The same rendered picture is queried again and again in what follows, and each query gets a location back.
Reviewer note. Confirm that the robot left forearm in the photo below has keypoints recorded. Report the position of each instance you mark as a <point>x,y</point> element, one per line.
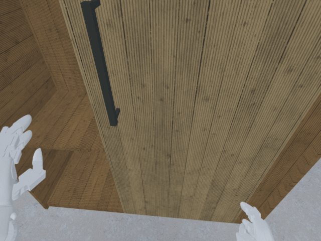
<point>8,228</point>

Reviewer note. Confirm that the wardrobe door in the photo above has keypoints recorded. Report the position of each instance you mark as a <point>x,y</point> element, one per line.
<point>209,91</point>
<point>306,134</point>

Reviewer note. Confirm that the handle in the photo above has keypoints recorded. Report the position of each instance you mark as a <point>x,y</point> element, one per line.
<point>89,14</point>

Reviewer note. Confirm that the left robot hand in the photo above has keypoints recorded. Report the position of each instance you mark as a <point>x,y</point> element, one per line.
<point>12,141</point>

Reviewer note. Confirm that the right robot hand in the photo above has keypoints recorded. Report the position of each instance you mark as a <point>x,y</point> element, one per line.
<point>258,228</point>

